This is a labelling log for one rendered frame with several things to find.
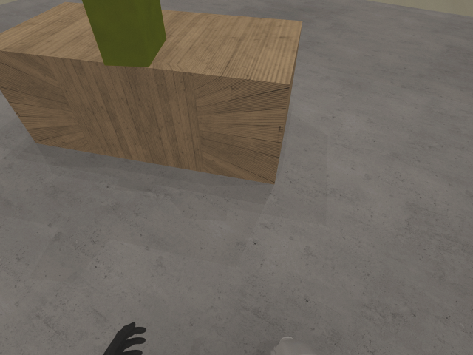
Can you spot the robot left hand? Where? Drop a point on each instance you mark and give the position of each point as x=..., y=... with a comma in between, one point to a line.
x=121, y=341

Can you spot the carton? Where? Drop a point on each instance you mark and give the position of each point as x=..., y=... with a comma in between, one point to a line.
x=128, y=32

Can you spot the right robot thigh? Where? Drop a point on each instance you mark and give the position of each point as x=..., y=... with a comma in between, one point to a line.
x=293, y=347

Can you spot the robot right shin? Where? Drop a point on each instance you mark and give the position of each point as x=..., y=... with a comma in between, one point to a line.
x=285, y=338

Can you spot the pedestal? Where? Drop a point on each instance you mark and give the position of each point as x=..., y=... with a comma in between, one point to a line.
x=215, y=98

